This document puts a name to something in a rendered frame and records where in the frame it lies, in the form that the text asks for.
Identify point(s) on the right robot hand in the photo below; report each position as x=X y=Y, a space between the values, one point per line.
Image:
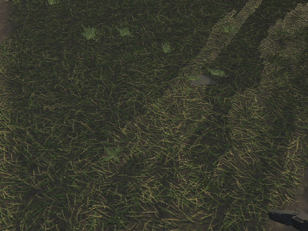
x=295 y=218

